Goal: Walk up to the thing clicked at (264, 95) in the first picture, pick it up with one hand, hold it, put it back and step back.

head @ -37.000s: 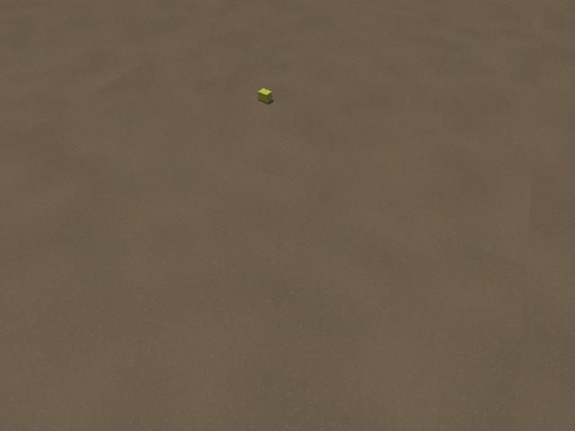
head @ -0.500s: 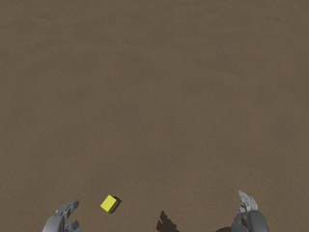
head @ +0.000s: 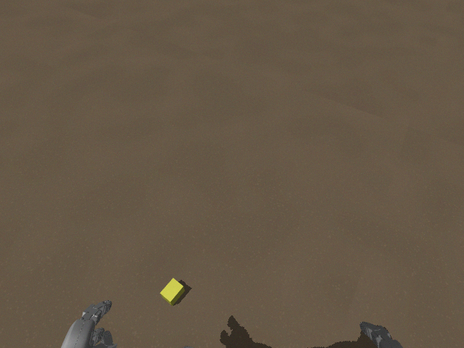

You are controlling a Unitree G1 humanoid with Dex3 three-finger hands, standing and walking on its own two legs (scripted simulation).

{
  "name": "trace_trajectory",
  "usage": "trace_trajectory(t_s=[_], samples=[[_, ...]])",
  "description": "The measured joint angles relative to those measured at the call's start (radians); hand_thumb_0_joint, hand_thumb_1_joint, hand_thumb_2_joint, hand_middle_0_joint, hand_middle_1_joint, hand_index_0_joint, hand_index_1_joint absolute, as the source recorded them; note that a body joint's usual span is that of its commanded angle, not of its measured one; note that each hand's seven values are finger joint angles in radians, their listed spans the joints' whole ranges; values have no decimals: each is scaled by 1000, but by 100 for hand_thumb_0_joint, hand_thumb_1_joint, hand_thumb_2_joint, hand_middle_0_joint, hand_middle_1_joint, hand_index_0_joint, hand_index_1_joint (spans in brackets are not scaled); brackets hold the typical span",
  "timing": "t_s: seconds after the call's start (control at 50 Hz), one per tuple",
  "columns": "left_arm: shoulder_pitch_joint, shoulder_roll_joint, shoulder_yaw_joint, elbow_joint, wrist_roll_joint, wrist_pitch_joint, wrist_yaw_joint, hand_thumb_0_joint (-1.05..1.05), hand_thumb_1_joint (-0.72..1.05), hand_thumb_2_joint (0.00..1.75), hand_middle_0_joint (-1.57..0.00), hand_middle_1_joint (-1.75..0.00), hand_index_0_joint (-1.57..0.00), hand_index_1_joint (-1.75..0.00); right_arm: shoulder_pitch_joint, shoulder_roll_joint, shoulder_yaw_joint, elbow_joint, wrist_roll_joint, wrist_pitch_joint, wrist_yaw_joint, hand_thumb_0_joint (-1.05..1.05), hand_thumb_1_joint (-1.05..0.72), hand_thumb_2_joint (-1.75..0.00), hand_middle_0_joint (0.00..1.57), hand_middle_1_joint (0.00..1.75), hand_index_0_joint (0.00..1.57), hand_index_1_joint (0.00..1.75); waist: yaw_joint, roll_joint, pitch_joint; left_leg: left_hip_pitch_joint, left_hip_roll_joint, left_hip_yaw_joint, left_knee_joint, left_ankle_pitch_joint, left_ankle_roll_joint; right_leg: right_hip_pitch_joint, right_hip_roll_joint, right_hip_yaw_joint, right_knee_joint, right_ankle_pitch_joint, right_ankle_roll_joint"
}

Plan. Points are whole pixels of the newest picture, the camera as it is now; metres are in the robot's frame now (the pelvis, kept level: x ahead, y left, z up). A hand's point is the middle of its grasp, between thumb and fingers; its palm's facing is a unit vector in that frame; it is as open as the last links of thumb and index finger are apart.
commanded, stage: stand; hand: left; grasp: from above
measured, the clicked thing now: (172, 291) +0.43 +0.24 -0.71
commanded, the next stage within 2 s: none
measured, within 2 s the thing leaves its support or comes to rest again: neither
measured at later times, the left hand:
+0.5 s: hand out of the picture +0.03 +0.25 -0.12, palm faces +0.04 -0.94 -0.33, open 7.4 cm
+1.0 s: hand out of the picture +0.04 +0.23 -0.11, palm faces +0.02 -0.94 -0.35, open 7.4 cm
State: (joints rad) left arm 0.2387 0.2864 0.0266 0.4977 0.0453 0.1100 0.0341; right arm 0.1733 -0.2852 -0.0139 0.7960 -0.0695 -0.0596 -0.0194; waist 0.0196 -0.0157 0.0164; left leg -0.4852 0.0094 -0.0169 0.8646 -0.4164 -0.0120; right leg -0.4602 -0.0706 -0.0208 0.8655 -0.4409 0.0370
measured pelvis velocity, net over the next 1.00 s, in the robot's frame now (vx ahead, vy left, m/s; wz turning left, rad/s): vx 0.00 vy -0.01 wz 0.01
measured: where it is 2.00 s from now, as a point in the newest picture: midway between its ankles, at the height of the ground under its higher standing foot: outside the picture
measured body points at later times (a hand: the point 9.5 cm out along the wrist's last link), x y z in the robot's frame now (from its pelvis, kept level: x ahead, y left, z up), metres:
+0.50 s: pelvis +0.00 +0.01 +0.04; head -0.01 +0.02 +0.49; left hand +0.03 +0.30 -0.10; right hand +0.07 -0.26 -0.10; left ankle +0.02 +0.13 -0.70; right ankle +0.01 -0.14 -0.70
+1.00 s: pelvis +0.00 -0.01 +0.05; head +0.00 -0.02 +0.50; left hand +0.04 +0.28 -0.09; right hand +0.05 -0.30 -0.10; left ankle +0.02 +0.13 -0.70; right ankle +0.01 -0.14 -0.70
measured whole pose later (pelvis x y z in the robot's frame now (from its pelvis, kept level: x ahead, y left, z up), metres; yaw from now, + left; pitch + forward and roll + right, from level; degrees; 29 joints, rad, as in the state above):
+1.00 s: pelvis +0.00 -0.01 +0.05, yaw +0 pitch -4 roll +0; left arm 0.17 0.30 0.03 1.14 0.02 0.00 0.02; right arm 0.15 -0.32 -0.03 1.12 -0.02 0.01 0.00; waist 0.00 0.02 0.08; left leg -0.14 0.03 -0.03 0.38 -0.18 -0.03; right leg -0.11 -0.04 -0.05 0.38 -0.20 0.02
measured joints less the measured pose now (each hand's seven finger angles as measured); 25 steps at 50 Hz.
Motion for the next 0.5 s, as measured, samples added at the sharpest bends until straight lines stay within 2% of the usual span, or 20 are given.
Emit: trace_trajectory(t_s=[0.12, 0.22, 0.36, 0.5], samples=[[1, 17, 22, 237, -3, -53, 3, 1, 91, 90, -20, -30, -21, -30, 13, -16, -33, 86, 10, 34, 16, 1, -90, -90, 20, 30, 21, 30, -5, -1, 25, 97, -5, 6, -98, 41, 10, 100, -4, 1, -108, 49, 11], [4, 11, 24, 372, -8, -73, 1, 1, 91, 90, -20, -30, -21, -30, 25, -14, -35, 153, 16, 49, 11, 1, -90, -90, 20, 30, 20, 30, -2, 8, 40, 169, -4, 5, -184, 81, 16, 183, -1, -5, -218, 102, 17], [-1, 3, 15, 500, -14, -84, -1, 1, 91, 90, -20, -30, -21, -30, 15, 5, -23, 226, 29, 58, 7, 1, -90, -90, 20, 30, 20, 30, 2, 13, 56, 262, -11, 6, -314, 148, 19, 280, -7, -10, -354, 171, 22], [-23, 5, 8, 573, -14, -93, -3, 1, 91, 90, -20, -30, -21, -30, -10, 10, -20, 268, 38, 64, 8, 1, -90, -90, 20, 30, 21, 30, 1, 21, 59, 318, -15, 3, -396, 196, 17, 333, -10, -15, -426, 213, 22]])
